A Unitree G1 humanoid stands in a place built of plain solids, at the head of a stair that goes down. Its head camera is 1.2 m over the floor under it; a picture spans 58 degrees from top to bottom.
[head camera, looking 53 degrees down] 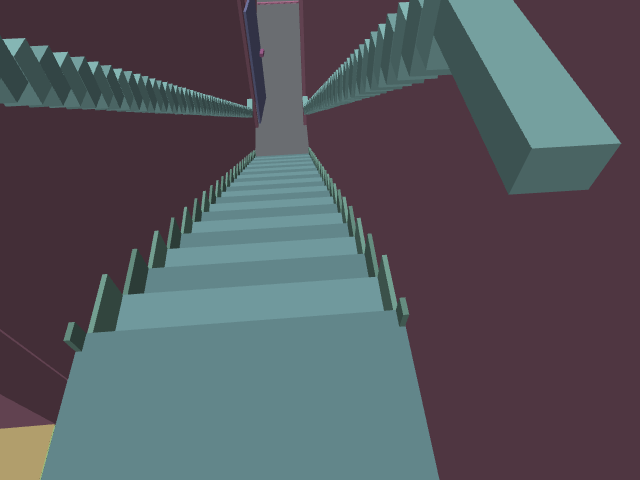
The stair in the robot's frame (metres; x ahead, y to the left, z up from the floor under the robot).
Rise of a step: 0.18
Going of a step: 0.23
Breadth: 0.98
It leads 5 degrees to the left of straight ahead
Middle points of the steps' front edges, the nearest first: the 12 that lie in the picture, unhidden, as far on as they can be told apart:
0.60 0.23 0.00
0.83 0.25 -0.18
1.06 0.27 -0.35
1.29 0.29 -0.53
1.52 0.31 -0.71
1.76 0.33 -0.89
1.99 0.35 -1.07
2.22 0.37 -1.24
2.45 0.39 -1.42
2.69 0.41 -1.60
2.92 0.43 -1.78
3.15 0.44 -1.96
